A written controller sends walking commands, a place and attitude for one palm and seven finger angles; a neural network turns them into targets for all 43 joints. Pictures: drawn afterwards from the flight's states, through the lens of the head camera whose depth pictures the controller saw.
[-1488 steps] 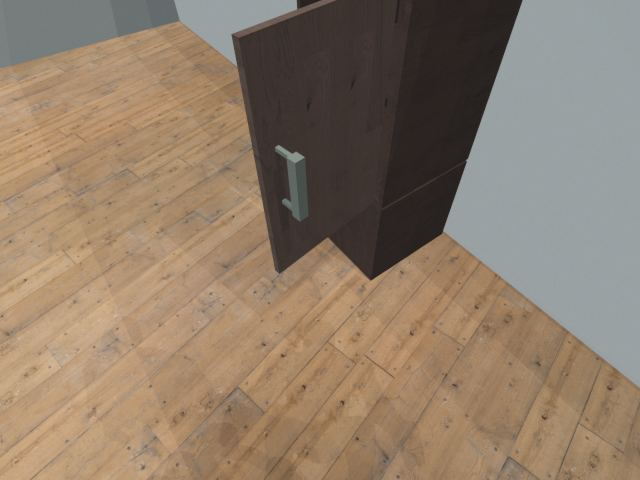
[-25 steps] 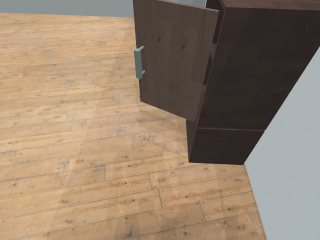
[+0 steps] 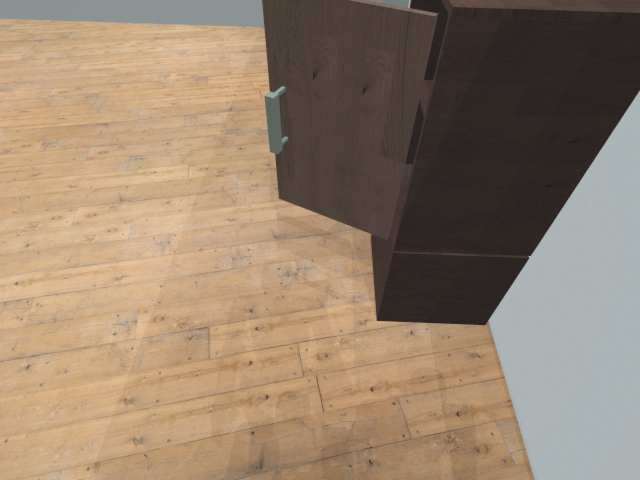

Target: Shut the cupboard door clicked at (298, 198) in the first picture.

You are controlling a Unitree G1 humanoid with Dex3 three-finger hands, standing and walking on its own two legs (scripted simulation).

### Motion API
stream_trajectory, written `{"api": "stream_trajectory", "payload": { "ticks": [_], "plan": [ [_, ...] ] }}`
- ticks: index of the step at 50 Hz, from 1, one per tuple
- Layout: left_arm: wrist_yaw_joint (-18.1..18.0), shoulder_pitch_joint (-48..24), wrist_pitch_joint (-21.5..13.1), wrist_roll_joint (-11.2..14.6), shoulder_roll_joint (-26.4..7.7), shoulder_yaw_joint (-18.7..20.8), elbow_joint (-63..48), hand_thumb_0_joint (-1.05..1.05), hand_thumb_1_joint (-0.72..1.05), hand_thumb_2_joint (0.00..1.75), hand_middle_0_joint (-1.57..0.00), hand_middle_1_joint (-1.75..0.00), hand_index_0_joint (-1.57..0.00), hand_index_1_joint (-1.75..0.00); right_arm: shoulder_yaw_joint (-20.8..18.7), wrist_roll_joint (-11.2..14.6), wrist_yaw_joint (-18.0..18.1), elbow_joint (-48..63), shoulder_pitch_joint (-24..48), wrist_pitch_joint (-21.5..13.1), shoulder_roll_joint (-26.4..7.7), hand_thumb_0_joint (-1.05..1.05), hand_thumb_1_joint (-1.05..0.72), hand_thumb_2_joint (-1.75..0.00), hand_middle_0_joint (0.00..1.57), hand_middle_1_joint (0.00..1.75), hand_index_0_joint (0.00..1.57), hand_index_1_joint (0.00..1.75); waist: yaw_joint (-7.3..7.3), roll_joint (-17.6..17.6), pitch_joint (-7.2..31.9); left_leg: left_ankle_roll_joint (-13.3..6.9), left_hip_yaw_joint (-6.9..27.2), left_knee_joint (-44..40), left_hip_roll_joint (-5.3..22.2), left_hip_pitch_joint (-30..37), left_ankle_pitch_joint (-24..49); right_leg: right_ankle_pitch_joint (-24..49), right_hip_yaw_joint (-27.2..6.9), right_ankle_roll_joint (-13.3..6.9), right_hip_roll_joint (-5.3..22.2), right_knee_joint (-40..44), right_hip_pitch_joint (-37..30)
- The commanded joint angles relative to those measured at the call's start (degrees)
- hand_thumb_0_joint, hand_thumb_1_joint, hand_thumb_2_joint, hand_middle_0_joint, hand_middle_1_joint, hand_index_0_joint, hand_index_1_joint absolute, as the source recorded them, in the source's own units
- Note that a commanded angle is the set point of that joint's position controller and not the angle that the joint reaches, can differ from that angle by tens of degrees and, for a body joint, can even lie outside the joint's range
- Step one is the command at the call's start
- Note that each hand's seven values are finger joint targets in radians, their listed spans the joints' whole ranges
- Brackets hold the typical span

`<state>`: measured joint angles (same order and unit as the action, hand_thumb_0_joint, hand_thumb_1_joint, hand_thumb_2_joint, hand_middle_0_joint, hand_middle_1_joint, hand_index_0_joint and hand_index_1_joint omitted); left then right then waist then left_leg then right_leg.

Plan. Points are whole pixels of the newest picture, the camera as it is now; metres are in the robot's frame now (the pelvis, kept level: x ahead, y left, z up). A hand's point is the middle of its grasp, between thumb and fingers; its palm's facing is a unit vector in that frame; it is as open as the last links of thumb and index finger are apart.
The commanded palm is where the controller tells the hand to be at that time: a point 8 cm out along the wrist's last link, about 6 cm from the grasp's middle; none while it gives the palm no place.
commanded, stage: walk to a spot facing it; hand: left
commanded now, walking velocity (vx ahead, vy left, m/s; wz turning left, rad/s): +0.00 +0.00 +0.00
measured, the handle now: (278, 120) +0.93 +0.15 -0.05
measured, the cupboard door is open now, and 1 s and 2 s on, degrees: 64 64 64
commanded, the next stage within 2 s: none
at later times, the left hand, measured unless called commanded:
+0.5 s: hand out of the picture +0.01 +0.22 -0.19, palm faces +0.20 -0.95 -0.24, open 7.4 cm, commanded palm none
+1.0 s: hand out of the picture -0.04 +0.18 -0.16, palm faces +0.46 -0.83 -0.32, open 7.4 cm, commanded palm none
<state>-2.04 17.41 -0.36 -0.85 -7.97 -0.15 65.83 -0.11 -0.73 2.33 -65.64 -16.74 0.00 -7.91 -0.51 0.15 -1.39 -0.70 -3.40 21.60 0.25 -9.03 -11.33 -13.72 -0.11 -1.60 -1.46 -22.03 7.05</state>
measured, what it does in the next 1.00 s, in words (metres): steps on the spot, turning left: right foot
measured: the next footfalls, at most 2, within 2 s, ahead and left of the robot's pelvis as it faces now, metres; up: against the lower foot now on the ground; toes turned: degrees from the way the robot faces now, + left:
right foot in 0.80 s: +0.05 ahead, -0.15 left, +0.00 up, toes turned +25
left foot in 1.12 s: -0.04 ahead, +0.10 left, +0.00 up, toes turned +40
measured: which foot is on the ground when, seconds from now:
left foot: down 0.00-0.80, up 0.82-1.00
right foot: down 0.00-0.42, up 0.44-0.78, down 0.80-1.00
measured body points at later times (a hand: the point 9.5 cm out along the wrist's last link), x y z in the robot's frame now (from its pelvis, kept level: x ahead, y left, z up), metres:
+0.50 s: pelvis -0.01 +0.02 -0.02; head +0.03 +0.04 +0.43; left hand +0.00 +0.27 -0.18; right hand +0.05 -0.22 -0.16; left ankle +0.00 +0.10 -0.75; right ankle -0.04 -0.11 -0.71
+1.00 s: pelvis -0.01 -0.04 -0.01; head +0.05 -0.03 +0.44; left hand -0.07 +0.22 -0.14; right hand +0.19 -0.25 -0.16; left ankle -0.06 +0.08 -0.69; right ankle +0.02 -0.16 -0.75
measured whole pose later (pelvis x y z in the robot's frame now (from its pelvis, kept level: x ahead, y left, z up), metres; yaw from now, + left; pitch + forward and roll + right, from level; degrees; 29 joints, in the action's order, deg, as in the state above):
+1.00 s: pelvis -0.01 -0.04 -0.01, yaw +31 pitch +0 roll +2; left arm -1.8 11.6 1.5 -1.8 -13.1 2.6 50.4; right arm -5.2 -1.3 -1.3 -51.6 -10.5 4.7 -15.8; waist -2.5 0.0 -6.6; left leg 3.3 -1.3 55.3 -0.5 -27.7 -25.0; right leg -19.9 4.6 0.4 5.0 -30.6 10.7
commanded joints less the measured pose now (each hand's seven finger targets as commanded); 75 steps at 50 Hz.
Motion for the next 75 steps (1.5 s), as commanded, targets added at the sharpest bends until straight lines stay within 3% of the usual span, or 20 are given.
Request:
{"api": "stream_trajectory", "payload": {
  "ticks": [1,18,20,21,22,25,38,40,44,53,55,56,57,64,68,69,70,71,72,75],
  "plan": [
    [-0.2,3.8,-0.8,0.2,-6.7,1.3,-1.2,0.00,0.90,0.90,-0.20,-0.30,-0.20,-0.30,-1.0,0.2,0.2,1.5,-3.4,-0.6,-6.5,0.00,-0.90,-0.90,0.20,0.30,0.20,0.30,0.07,0.5,-3.4,-1.0,5.3,-3.6,5.8,0.7,4.8,6.4,-5.6,-0.8,6.3,4.9,4.4],
    [-0.6,-2.4,1.2,-0.8,-12.6,5.9,-10.8,0.00,0.90,0.90,-0.20,-0.30,-0.20,-0.30,-3.5,-0.2,-1.6,9.6,0.7,2.2,-6.9,0.00,-0.90,-0.90,0.20,0.30,0.20,0.30,-0.15,7.1,-2.4,1.4,2.4,16.3,2.9,-10.0,-9.1,15.3,-3.2,-7.6,20.5,-3.3,5.5],
    [-0.3,-2.4,1.7,-0.5,-11.3,5.9,-12.2,0.00,0.90,0.90,-0.20,-0.30,-0.20,-0.30,-3.9,-0.6,-1.9,9.8,-2.5,1.7,-9.8,0.00,-0.90,-0.90,0.20,0.30,0.20,0.30,-1.22,-6.1,-0.7,-1.9,12.6,5.8,8.4,-4.2,13.7,5.1,5.3,-1.2,12.7,-15.2,10.7],
    [-0.5,-3.4,2.1,-0.1,-9.5,5.6,-13.4,0.00,0.90,0.90,-0.20,-0.30,-0.20,-0.30,-4.5,-1.4,-1.4,9.8,-4.8,1.4,-13.2,0.00,-0.90,-0.90,0.20,0.30,0.20,0.30,-2.51,-18.4,-0.7,-7.2,29.4,-1.4,16.4,-1.3,23.9,-13.8,7.7,2.7,4.7,-26.7,17.3],
    [-0.8,-6.7,2.5,-0.5,-10.4,5.2,-14.7,0.00,0.90,0.90,-0.20,-0.30,-0.20,-0.30,-4.7,-1.3,-0.8,8.9,-7.9,1.5,-14.2,0.00,-0.90,-0.90,0.20,0.30,0.20,0.30,-3.87,-16.5,0.0,-9.3,34.5,-5.0,18.8,0.6,23.1,-21.2,1.6,2.6,3.5,-36.9,21.0],
    [0.0,-7.6,2.0,-0.6,-10.2,5.5,-15.6,0.00,0.90,0.90,-0.20,-0.30,-0.20,-0.30,-4.7,-1.3,-0.2,11.4,-2.5,1.2,-14.5,0.00,-0.90,-0.90,0.20,0.30,0.20,0.30,-1.14,-4.7,0.9,-10.1,28.6,-4.3,15.3,-1.4,12.4,-11.8,-2.7,3.7,5.1,-42.7,23.9],
    [0.3,-1.0,1.8,-0.1,-13.1,5.9,-17.7,0.00,0.90,0.90,-0.20,-0.30,-0.20,-0.30,-7.0,-0.6,-1.7,17.2,5.9,2.8,-16.3,0.00,-0.90,-0.90,0.20,0.30,0.20,0.30,2.18,-9.0,5.6,-3.7,26.8,-0.4,3.5,-13.6,-2.2,-3.4,0.0,3.6,0.3,-3.0,-1.7],
    [-0.4,-2.0,1.2,-1.4,-21.1,7.4,-19.1,0.00,0.90,0.90,-0.20,-0.30,-0.20,-0.30,-6.5,-0.2,-2.4,18.9,5.2,3.0,-10.6,0.00,-0.90,-0.90,0.20,0.30,0.20,0.30,2.50,13.8,2.2,3.9,8.9,25.8,-8.2,-27.7,-17.7,-17.4,-26.1,-6.7,25.2,13.0,-3.1],
    [-0.5,-11.5,0.6,-0.7,-14.4,5.3,-21.2,0.00,0.90,0.90,-0.20,-0.30,-0.20,-0.30,-6.2,-0.8,-3.5,18.4,4.9,3.4,-11.9,0.00,-0.90,-0.90,0.20,0.30,0.20,0.30,-2.49,11.1,-3.1,3.6,6.4,46.4,0.4,-25.3,-14.2,10.4,-8.2,-7.5,19.8,3.4,6.7],
    [-0.1,-0.1,0.6,-0.9,-18.3,6.8,-18.5,0.00,0.90,0.90,-0.20,-0.30,-0.20,-0.30,-4.2,0.0,-4.1,19.7,9.7,2.5,-10.0,0.00,-0.90,-0.90,0.20,0.30,0.20,0.30,1.68,12.0,2.6,2.8,-2.8,14.7,-1.1,-12.4,-9.9,35.1,1.8,-3.4,19.6,-9.3,-4.4],
    [0.3,0.0,0.8,-0.1,-16.8,6.6,-19.1,0.00,0.90,0.90,-0.20,-0.30,-0.20,-0.30,-5.4,-0.5,-3.9,18.0,3.1,1.7,-14.5,0.00,-0.90,-0.90,0.20,0.30,0.20,0.30,-2.05,1.5,7.6,0.0,3.8,3.8,3.8,5.7,11.7,23.2,6.8,1.7,16.7,-22.8,7.0],
    [0.6,0.3,1.0,0.2,-12.6,5.6,-21.1,0.00,0.90,0.90,-0.20,-0.30,-0.20,-0.30,-7.1,-0.8,-3.4,17.2,-1.3,1.4,-21.2,0.00,-0.90,-0.90,0.20,0.30,0.20,0.30,-4.04,-16.5,10.9,-8.7,24.7,4.3,20.3,15.9,36.6,-15.3,9.1,5.9,8.5,-35.4,22.6],
    [0.3,-4.1,1.4,-0.5,-12.3,4.6,-23.3,0.00,0.90,0.90,-0.20,-0.30,-0.20,-0.30,-7.0,-0.6,-3.1,15.9,-5.3,1.9,-22.3,0.00,-0.90,-0.90,0.20,0.30,0.20,0.30,-5.86,-12.4,10.1,-13.0,26.0,3.4,23.7,13.7,34.9,-25.9,3.6,5.1,7.7,-41.2,25.0],
    [2.7,-6.4,1.3,-0.6,-11.4,5.4,-20.7,0.00,0.90,0.90,-0.20,-0.30,-0.20,-0.30,-5.7,-1.4,-1.9,18.1,5.4,0.9,-18.1,0.00,-0.90,-0.90,0.20,0.30,0.20,0.30,-1.53,-10.5,1.8,-8.3,21.9,-4.4,11.6,-3.3,-15.8,-13.6,2.5,4.8,5.7,-29.0,21.0],
    [3.2,5.3,0.3,-1.1,-11.8,5.8,-17.2,0.00,0.90,0.90,-0.20,-0.30,-0.20,-0.30,-5.9,-1.0,-2.2,19.3,10.9,1.4,-17.5,0.00,-0.90,-0.90,0.20,0.30,0.20,0.30,4.25,-6.3,0.6,-5.5,19.5,1.8,6.1,-21.8,-29.1,-6.5,6.7,4.7,1.4,-11.3,-2.1],
    [2.7,11.1,-0.3,-1.7,-14.2,6.6,-16.2,0.00,0.90,0.90,-0.20,-0.30,-0.20,-0.30,-5.4,-0.6,-2.4,20.4,12.2,1.3,-14.4,0.00,-0.90,-0.90,0.20,0.30,0.20,0.30,7.37,4.7,0.6,-2.9,13.9,14.7,-0.4,-31.4,-29.9,-16.6,-1.3,3.1,7.4,-0.8,-10.5],
    [1.7,12.9,-0.8,-2.2,-19.4,7.2,-16.6,0.00,0.90,0.90,-0.20,-0.30,-0.20,-0.30,-4.3,-0.1,-2.8,22.0,12.7,0.9,-9.2,0.00,-0.90,-0.90,0.20,0.30,0.20,0.30,8.76,22.9,-0.3,0.7,4.4,36.6,-6.5,-39.8,-26.7,-33.1,-26.7,-2.7,25.5,13.4,-10.9],
    [1.4,8.8,-0.8,-0.9,-18.8,6.6,-17.9,0.00,0.90,0.90,-0.20,-0.30,-0.20,-0.30,-5.0,-1.0,-3.2,22.7,13.5,0.9,-11.6,0.00,-0.90,-0.90,0.20,0.30,0.20,0.30,5.50,15.3,-3.4,0.4,8.5,47.0,-1.7,-38.0,-21.3,-36.7,-31.2,-5.1,29.4,16.7,-1.6],
    [0.9,4.5,-1.2,-1.0,-17.4,6.9,-19.0,0.00,0.90,0.90,-0.20,-0.30,-0.20,-0.30,-5.3,-1.0,-3.5,22.0,11.6,1.1,-10.9,0.00,-0.90,-0.90,0.20,0.30,0.20,0.30,2.52,11.2,-3.5,0.4,9.2,51.8,0.6,-36.8,-16.9,-39.7,-31.3,-5.9,30.0,17.3,2.6],
    [1.1,-0.6,-2.9,-0.9,-11.9,5.4,-18.6,0.00,0.90,0.90,-0.20,-0.30,-0.20,-0.30,-4.9,-1.3,-5.0,19.1,10.2,1.3,-9.2,0.00,-0.90,-0.90,0.20,0.30,0.20,0.30,-0.37,7.9,-5.4,1.9,5.9,49.5,4.1,-31.7,-4.9,-13.8,-6.7,-3.5,22.0,13.0,5.9]
  ]
}}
